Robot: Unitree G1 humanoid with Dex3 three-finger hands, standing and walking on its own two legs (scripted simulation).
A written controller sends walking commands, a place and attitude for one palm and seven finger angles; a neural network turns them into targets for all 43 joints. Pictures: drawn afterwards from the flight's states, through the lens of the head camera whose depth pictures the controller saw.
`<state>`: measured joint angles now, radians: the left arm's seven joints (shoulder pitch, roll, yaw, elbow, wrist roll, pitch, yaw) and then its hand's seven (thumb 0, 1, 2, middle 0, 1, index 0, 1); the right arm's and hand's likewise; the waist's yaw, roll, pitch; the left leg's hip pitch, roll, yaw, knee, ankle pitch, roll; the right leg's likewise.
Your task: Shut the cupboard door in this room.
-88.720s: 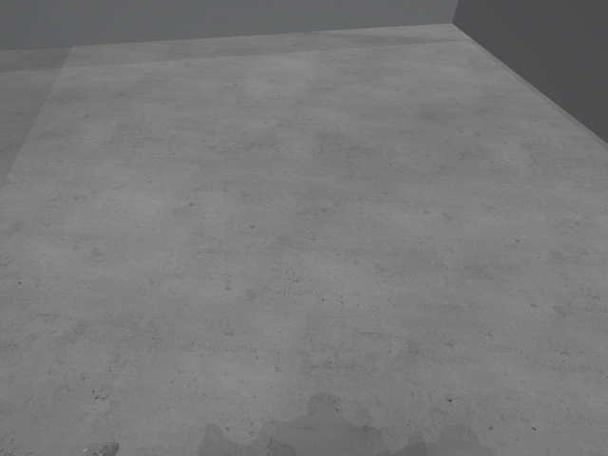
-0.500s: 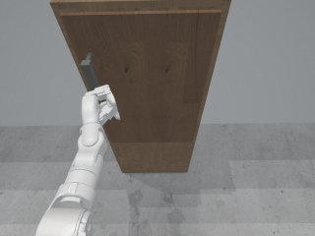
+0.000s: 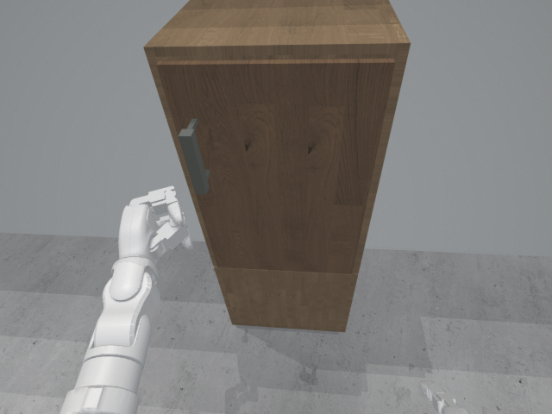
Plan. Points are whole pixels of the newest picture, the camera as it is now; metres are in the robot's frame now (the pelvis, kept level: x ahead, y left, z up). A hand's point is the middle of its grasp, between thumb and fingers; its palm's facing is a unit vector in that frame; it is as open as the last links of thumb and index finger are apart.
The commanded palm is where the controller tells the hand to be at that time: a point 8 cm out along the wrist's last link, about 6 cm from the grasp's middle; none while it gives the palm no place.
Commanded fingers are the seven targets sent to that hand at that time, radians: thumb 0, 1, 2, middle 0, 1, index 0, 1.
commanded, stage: draw the hand back to the body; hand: left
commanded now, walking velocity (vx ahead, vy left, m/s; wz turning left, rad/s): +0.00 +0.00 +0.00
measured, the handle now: (197, 157) +0.55 +0.19 +0.09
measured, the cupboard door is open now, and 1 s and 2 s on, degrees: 0 0 0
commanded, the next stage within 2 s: step back with the hand held close in 1.18 s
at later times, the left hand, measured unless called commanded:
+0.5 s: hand (89, 274) +0.24 +0.24 +0.15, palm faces +0.32 -0.90 -0.30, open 3.9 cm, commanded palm +0.20 +0.28 +0.17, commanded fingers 0.00 0.90 0.90 -0.58 -0.72 -0.58 -0.72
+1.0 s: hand (2, 302) +0.19 +0.30 +0.17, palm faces +0.50 -0.77 -0.39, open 7.2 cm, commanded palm +0.15 +0.33 +0.19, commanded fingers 0.00 0.90 0.90 -0.20 -0.30 -0.20 -0.30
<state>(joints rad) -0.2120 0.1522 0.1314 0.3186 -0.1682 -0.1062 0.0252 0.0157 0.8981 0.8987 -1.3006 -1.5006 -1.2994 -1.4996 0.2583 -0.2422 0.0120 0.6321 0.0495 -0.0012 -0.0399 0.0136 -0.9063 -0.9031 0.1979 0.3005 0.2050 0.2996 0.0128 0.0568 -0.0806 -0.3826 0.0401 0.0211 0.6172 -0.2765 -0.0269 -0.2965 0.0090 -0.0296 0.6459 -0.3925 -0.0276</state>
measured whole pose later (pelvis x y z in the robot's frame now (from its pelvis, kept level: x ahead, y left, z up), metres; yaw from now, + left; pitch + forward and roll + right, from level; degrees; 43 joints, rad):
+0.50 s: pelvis +0.00 +0.02 +0.02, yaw +0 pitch -3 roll +0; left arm 0.22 0.29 0.18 -0.14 -0.06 -0.07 0.09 0.02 0.89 0.90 -0.85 -1.01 -0.85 -1.00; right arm 0.18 -0.22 0.04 0.62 0.02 -0.03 -0.09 0.02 -0.90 -0.90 0.20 0.30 0.21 0.30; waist 0.05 0.07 0.00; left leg -0.16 0.02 0.04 0.41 -0.18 0.00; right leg -0.07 -0.01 -0.01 0.41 -0.28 0.00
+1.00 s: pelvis +0.01 +0.03 +0.02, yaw +0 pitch -3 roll +0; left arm 0.44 0.32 0.34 -0.33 -0.06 -0.07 0.11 0.01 0.89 0.90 -0.25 -0.35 -0.25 -0.35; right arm 0.19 -0.23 0.02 0.64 0.01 -0.07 -0.08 0.02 -0.90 -0.90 0.20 0.30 0.21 0.30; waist 0.08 0.07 -0.01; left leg -0.15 0.00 0.04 0.41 -0.20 0.01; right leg -0.05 -0.03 -0.02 0.39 -0.29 0.01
